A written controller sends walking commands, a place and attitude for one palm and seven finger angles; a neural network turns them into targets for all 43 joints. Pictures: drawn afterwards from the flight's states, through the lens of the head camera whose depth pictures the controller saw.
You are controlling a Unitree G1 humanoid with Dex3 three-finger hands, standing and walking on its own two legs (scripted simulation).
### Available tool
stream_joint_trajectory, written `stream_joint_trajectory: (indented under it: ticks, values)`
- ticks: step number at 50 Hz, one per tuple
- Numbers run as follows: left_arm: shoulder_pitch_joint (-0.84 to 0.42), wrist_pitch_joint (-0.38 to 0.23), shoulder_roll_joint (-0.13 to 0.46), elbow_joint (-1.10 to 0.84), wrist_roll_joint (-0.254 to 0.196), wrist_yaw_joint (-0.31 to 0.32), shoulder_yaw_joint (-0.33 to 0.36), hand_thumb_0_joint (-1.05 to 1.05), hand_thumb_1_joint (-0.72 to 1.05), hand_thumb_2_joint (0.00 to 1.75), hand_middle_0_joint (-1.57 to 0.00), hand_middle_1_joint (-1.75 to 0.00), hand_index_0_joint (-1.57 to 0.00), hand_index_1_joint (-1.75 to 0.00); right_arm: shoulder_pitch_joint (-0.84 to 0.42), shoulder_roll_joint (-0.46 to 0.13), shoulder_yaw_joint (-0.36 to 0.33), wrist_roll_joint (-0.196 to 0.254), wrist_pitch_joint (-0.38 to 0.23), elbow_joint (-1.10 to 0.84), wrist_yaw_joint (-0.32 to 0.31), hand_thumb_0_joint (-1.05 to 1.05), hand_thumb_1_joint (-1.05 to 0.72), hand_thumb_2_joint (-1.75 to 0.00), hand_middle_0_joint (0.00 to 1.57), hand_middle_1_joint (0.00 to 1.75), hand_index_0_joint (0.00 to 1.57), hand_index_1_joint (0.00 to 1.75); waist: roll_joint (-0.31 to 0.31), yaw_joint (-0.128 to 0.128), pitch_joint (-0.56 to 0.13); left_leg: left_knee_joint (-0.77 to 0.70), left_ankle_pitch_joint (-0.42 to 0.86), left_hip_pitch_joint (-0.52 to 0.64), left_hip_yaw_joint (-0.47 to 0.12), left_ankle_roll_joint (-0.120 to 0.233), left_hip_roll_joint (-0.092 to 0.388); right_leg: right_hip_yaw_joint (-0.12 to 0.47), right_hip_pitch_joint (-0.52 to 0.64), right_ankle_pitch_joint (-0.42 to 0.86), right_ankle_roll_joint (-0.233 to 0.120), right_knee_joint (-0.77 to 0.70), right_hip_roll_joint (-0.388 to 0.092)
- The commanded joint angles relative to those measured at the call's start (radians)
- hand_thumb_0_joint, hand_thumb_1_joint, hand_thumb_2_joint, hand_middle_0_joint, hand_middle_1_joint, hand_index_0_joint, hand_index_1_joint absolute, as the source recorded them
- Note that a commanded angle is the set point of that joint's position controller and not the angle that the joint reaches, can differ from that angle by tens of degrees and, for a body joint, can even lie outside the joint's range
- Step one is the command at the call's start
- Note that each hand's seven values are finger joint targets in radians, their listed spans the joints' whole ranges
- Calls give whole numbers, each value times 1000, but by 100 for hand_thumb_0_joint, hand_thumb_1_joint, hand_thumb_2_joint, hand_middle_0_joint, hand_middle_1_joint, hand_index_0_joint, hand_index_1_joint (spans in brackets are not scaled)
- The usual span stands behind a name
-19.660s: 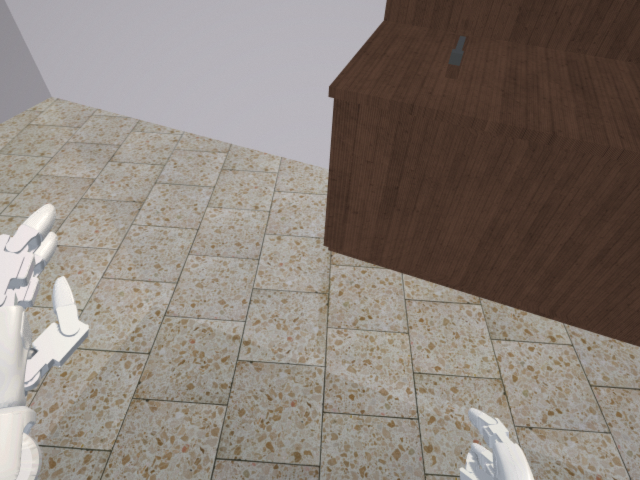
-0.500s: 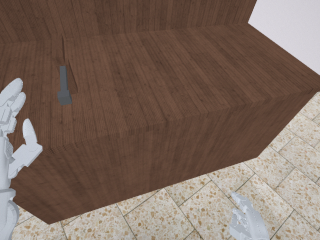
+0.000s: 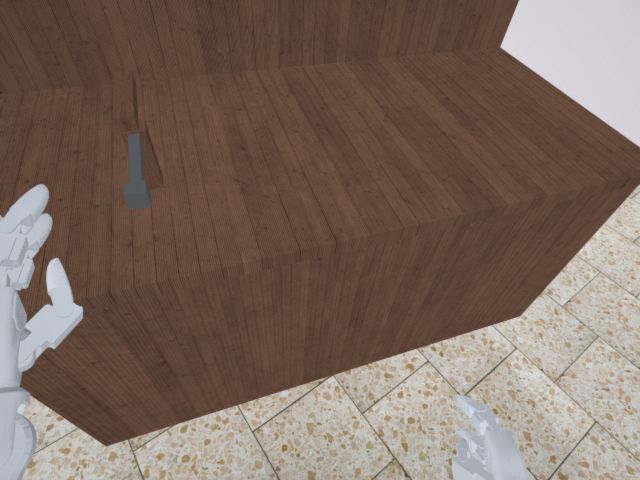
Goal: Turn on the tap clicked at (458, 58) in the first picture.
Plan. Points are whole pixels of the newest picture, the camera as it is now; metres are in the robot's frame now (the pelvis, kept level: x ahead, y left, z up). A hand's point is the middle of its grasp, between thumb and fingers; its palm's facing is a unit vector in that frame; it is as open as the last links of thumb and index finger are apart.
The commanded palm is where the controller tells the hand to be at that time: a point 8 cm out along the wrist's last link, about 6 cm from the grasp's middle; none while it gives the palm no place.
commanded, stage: look again from close up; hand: left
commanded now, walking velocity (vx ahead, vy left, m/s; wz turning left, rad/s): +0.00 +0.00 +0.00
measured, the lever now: (137, 195) +0.43 +0.30 +0.10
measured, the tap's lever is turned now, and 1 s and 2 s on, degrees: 0 0 0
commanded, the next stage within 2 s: come to a stop and stand still in 0.12 s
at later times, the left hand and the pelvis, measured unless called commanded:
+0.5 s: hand (98, 314) +0.22 +0.24 +0.15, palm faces +0.34 -0.86 -0.38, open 7.4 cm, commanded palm +0.16 +0.28 +0.17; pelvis +0.00 +0.00 -0.01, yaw +0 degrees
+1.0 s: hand (98, 307) +0.23 +0.24 +0.15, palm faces +0.38 -0.85 -0.35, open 7.4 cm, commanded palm +0.17 +0.27 +0.17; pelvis +0.01 -0.01 +0.00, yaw +1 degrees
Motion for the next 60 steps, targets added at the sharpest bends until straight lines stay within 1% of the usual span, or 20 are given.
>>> stream_joint_trajectory:
  ticks: [1,12,13,14,15,16,17,19,23,25,26,27,28,30,32,38,41,47,52,60]
  values:
    - [-84,-56,146,-202,2,15,80,0,90,90,-20,-30,-20,-30,-90,-133,-61,7,-54,-163,-19,0,-90,-90,20,30,20,30,69,-5,-118,-147,18,-93,-89,-77,64,33,134,35,-25,-26,-3]
    - [-50,-62,179,-240,0,25,114,0,90,90,-20,-30,-20,-30,-88,-138,-69,3,-59,-163,-25,0,-90,-90,20,30,20,30,104,-6,-135,-131,116,-80,-89,-88,52,24,157,108,-26,-5,-2]
    - [-1197,-188,1008,-578,187,14,678,0,90,90,-20,-30,-20,-30,71,-173,-49,-50,-109,-130,-4,0,-90,-90,20,30,20,30,2,-48,14,5,150,-286,-124,-19,151,24,58,63,23,45,-44]
    - [-523,-147,352,125,57,-32,289,0,90,90,-20,-30,-20,-30,-73,-30,-15,3,-107,-65,-2,0,-90,-90,20,30,20,30,32,-8,-200,-56,208,-55,-161,-14,126,21,-13,-29,-64,59,-94]
    - [-198,-140,243,53,6,-33,196,0,90,90,-20,-30,-20,-30,-49,-95,-71,15,-119,-120,-7,0,-90,-90,20,30,20,30,52,25,-126,-60,193,-49,-120,-47,113,103,73,54,-67,12,-65]
    - [-126,-130,161,23,-13,-33,125,0,90,90,-20,-30,-20,-30,-18,-138,-86,23,-128,-136,4,0,-90,-90,20,30,20,30,133,5,-179,-67,138,-41,-114,-54,95,108,126,58,-69,47,-73]
    - [-73,-137,74,-12,-30,-45,54,0,90,90,-20,-30,-20,-30,-42,-126,-92,36,-139,-135,20,0,-90,-90,20,30,20,30,263,2,-214,-67,209,-8,-108,-65,105,65,118,84,-65,99,-70]
    - [-4,-144,92,-170,-23,-41,34,0,90,90,-20,-30,-20,-30,-45,-141,-91,30,-136,-136,46,0,-90,-90,20,30,20,30,259,9,-198,-74,223,-60,-124,-51,142,51,138,67,-48,128,-59]
    - [27,-128,157,-205,-15,-10,94,0,90,90,-20,-30,-20,-30,-59,-140,-82,36,-133,-147,38,0,-90,-90,20,30,20,30,-52,2,-141,-84,111,-150,-138,-49,134,23,166,59,-25,103,-46]
    - [-21,-126,198,-187,-21,-1,156,0,90,90,-20,-30,-20,-30,-68,-141,-82,33,-130,-151,15,0,-90,-90,20,30,20,30,-132,-5,-133,-70,79,-125,-143,-53,113,51,136,47,-27,64,-52]
    - [-59,-128,217,-188,-23,3,180,0,90,90,-20,-30,-20,-30,-77,-139,-80,32,-130,-150,4,0,-90,-90,20,30,20,30,-119,-8,-120,-71,52,-114,-143,-51,104,67,110,17,-30,50,-58]
    - [-121,-133,285,-229,-18,13,234,0,90,90,-20,-30,-20,-30,-93,-141,-78,30,-126,-147,-8,0,-90,-90,20,30,20,30,-47,-9,-114,-74,46,-102,-140,-50,99,77,99,12,-33,46,-58]
    - [-137,-133,231,-209,-19,10,195,0,90,90,-20,-30,-20,-30,-95,-129,-72,27,-126,-145,-14,0,-90,-90,20,30,20,30,15,-13,-107,-77,43,-101,-137,-47,95,77,99,12,-38,48,-61]
    - [-187,-137,210,-230,-13,8,162,0,90,90,-20,-30,-20,-30,-88,-126,-67,26,-133,-140,-16,0,-90,-90,20,30,20,30,123,-9,-118,-81,73,-83,-130,-46,95,78,120,45,-41,60,-53]
    - [-219,-137,180,-275,-11,6,120,0,90,90,-20,-30,-20,-30,-97,-121,-60,25,-145,-140,-13,0,-90,-90,20,30,20,30,164,-10,-129,-70,117,-48,-122,-49,94,70,127,88,-42,59,-53]
    - [-104,-111,88,-196,3,8,37,0,90,90,-20,-30,-20,-30,-72,-134,-67,18,-139,-125,7,0,-90,-90,20,30,20,30,78,-12,-121,-70,170,-52,-110,-65,87,61,150,126,-38,30,-35]
    - [-60,-99,119,-148,3,10,82,0,90,90,-20,-30,-20,-30,-73,-140,-72,18,-114,-131,6,0,-90,-90,20,30,20,30,37,-9,-98,-91,141,-92,-114,-66,90,61,157,106,-35,20,-31]
    - [-80,-102,190,-257,-9,7,151,0,90,90,-20,-30,-20,-30,-100,-130,-66,17,-89,-167,-7,0,-90,-90,20,30,20,30,96,-9,-134,-90,219,-70,-105,-74,75,38,197,182,-33,29,-23]
    - [-72,-100,164,-303,-13,9,116,0,90,90,-20,-30,-20,-30,-97,-131,-65,16,-99,-167,-8,0,-90,-90,20,30,20,30,122,-8,-161,-77,242,-37,-99,-73,71,35,201,212,-31,32,-22]
    - [-51,-78,128,-190,-8,14,90,0,90,90,-20,-30,-20,-30,-81,-138,-70,15,-86,-140,-9,0,-90,-90,20,30,20,30,52,-9,-127,-105,143,-68,-106,-72,73,42,184,135,-26,-1,-19]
